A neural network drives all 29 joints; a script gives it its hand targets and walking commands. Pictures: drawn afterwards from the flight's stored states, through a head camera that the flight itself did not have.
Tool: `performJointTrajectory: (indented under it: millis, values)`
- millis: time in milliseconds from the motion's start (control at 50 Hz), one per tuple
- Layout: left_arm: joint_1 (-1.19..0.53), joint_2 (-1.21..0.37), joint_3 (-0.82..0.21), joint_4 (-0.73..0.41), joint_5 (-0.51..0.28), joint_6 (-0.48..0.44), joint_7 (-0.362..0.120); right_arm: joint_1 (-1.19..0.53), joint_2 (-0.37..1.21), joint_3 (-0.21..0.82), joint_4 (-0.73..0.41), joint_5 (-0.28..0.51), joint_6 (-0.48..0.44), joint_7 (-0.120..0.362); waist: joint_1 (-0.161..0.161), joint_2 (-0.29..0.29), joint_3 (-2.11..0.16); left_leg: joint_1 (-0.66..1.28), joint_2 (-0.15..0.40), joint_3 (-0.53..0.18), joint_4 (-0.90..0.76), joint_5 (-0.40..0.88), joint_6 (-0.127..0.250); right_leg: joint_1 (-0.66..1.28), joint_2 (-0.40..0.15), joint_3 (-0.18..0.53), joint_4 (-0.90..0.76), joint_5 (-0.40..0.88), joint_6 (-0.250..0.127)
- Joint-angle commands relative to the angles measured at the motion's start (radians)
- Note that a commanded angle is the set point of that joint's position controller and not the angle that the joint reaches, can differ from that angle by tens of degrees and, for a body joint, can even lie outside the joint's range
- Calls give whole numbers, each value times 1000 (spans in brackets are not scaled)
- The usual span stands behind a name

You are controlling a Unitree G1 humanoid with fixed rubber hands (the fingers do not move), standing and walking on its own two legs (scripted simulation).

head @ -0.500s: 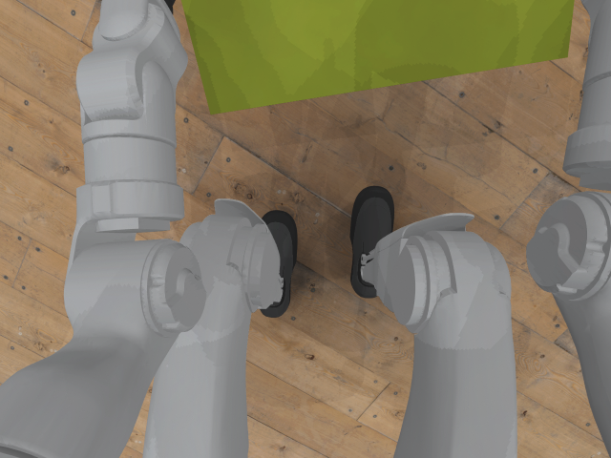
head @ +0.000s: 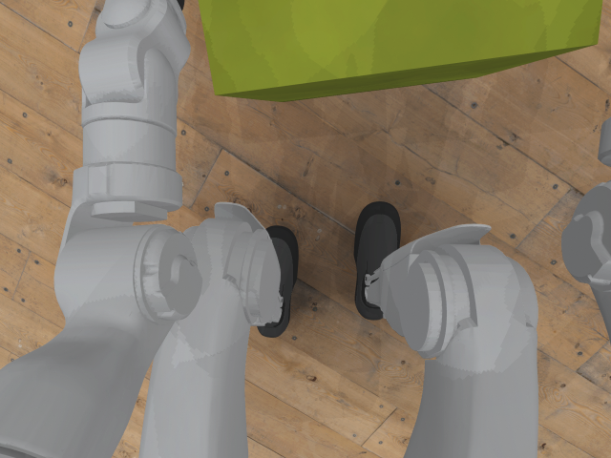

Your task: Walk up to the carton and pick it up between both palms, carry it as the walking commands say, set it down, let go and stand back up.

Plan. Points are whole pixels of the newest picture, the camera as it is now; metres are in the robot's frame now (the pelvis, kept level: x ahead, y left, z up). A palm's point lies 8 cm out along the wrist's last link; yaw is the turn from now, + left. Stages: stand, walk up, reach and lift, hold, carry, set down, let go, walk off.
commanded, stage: set down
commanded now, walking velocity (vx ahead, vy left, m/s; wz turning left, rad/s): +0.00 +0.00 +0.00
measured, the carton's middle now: out of the picture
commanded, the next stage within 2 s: none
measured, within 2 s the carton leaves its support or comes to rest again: neither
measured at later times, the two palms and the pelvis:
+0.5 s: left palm out of the picture +0.55 +0.15 -0.16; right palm out of the picture +0.58 -0.23 -0.16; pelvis +0.00 +0.00 -0.01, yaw +0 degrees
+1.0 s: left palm out of the picture +0.55 +0.15 -0.16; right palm out of the picture +0.58 -0.23 -0.16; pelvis +0.00 +0.00 -0.02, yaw +0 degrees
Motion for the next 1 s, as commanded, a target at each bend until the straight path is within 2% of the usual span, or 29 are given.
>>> performJointTrajectory:
  millis: [0,20,40,60,80,140,200,220,240,280,340,400,440,460,480,520,560,660,700,720,760,780,800,820,840,860,920,960,980]
  values:
    - [-687,-649,-437,-118,-131,-59,-261,-492,1042,364,-40,231,-72,244,150,-155,-1559,72,-59,-77,-175,203,2,1073,47,235,-48,284,67]
    - [-678,-636,-429,-119,-128,-61,-259,-485,1040,365,-24,238,-71,246,163,-144,-1561,80,-55,-72,-171,212,0,1059,47,232,-46,290,70]
    - [-681,-648,-440,-105,-127,-57,-260,-473,1027,350,-4,229,-76,250,138,-133,-1520,84,-58,-80,-171,204,-4,1023,49,226,-48,280,66]
    - [-652,-639,-416,-76,-110,-52,-259,-495,1022,351,-15,234,-76,251,167,-126,-1526,100,-57,-77,-171,201,-1,1024,48,228,-48,262,69]
    - [-640,-653,-420,-51,-104,-48,-259,-447,1024,339,49,219,-72,256,160,-119,-1459,85,-56,-78,-178,182,-5,966,48,217,-52,227,68]
    - [-666,-668,-427,-104,-117,-58,-259,-441,1036,333,26,218,-82,266,138,-114,-1455,127,-61,-88,-165,223,-9,906,53,205,-44,250,62]
    - [-663,-674,-434,-91,-119,-57,-252,-446,1021,341,35,222,-88,271,139,-118,-1457,160,-61,-96,-152,239,-12,884,51,205,-37,256,61]
    - [-636,-662,-412,-56,-99,-50,-252,-465,1007,329,33,220,-87,272,155,-110,-1437,147,-64,-90,-159,219,-12,888,48,207,-43,235,64]
    - [-625,-686,-417,-20,-97,-44,-255,-457,990,320,46,208,-88,273,133,-108,-1393,136,-63,-93,-161,201,-14,854,50,200,-47,206,61]
    - [-627,-680,-409,-41,-87,-48,-253,-439,1009,322,65,215,-87,282,148,-96,-1354,150,-64,-100,-163,210,-13,799,52,196,-38,202,62]
    - [-617,-691,-401,-18,-85,-49,-253,-435,1000,301,75,204,-95,286,127,-96,-1328,158,-67,-102,-150,208,-17,760,51,187,-38,194,58]
    - [-562,-678,-361,53,-47,-40,-255,-423,1010,300,112,202,-92,291,156,-122,-1240,125,-67,-103,-155,179,-7,724,46,190,-45,159,61]
    - [-534,-711,-358,62,-48,-41,-262,-431,1002,305,85,202,-99,295,150,-103,-1234,111,-72,-97,-148,189,-11,717,49,190,-39,175,59]
    - [-509,-696,-334,91,-36,-37,-263,-427,1011,310,96,204,-96,297,168,-114,-1187,78,-70,-96,-148,174,-8,708,44,199,-43,163,64]
    - [-497,-703,-334,78,-35,-39,-265,-418,1004,313,82,208,-100,299,157,-132,-1219,80,-68,-95,-138,181,-8,733,41,200,-40,179,63]
    - [-489,-693,-323,107,-24,-36,-274,-428,1015,320,91,216,-99,296,182,-123,-1176,49,-63,-89,-139,164,-7,727,44,214,-45,157,66]
    - [-485,-711,-314,113,-25,-39,-278,-406,1013,307,101,202,-99,298,157,-127,-1143,30,-67,-94,-136,154,-5,690,45,205,-41,149,60]
    - [-463,-701,-285,131,5,-28,-285,-364,1013,278,160,181,-86,307,155,-118,-1041,5,-64,-97,-147,95,-3,608,44,196,-49,53,54]
    - [-425,-704,-266,162,22,-21,-291,-385,986,289,132,181,-88,309,160,-119,-1021,6,-62,-97,-147,86,-3,596,42,192,-47,36,59]
    - [-433,-701,-265,150,20,-24,-289,-393,995,299,123,189,-91,310,185,-126,-1036,9,-58,-90,-140,95,-5,613,46,198,-39,48,59]
    - [-427,-702,-256,171,34,-21,-291,-394,984,283,145,177,-88,312,175,-110,-991,3,-61,-96,-143,72,-2,577,45,198,-43,16,57]
    - [-415,-694,-242,181,42,-20,-289,-371,997,280,165,173,-82,315,185,-124,-977,2,-61,-93,-145,71,-3,573,45,195,-41,9,57]
    - [-407,-700,-246,177,41,-20,-291,-378,986,283,150,176,-84,316,174,-136,-967,1,-60,-102,-143,67,1,567,43,193,-37,11,58]
    - [-400,-708,-247,186,45,-14,-292,-363,968,269,160,166,-82,315,159,-108,-965,27,-59,-102,-145,76,-5,549,42,188,-41,5,57]
    - [-419,-697,-244,171,46,-16,-293,-361,972,267,169,165,-83,316,172,-111,-945,5,-60,-96,-143,66,-8,551,45,194,-44,3,53]
    - [-394,-704,-232,208,55,-12,-294,-370,963,261,171,154,-83,317,156,-116,-919,9,-62,-108,-147,52,-3,531,44,186,-40,-17,56]
    - [-379,-692,-220,204,58,-11,-292,-374,942,265,160,161,-82,317,171,-104,-916,17,-59,-99,-136,53,-5,519,37,193,-43,-36,55]
    - [-375,-680,-200,220,71,-10,-297,-360,962,265,186,147,-72,319,175,-150,-887,-11,-58,-102,-141,38,1,535,41,196,-48,-49,62]
    - [-380,-672,-207,208,70,-10,-295,-358,951,263,168,154,-74,318,189,-117,-895,-3,-57,-95,-134,37,0,541,40,206,-50,-54,58]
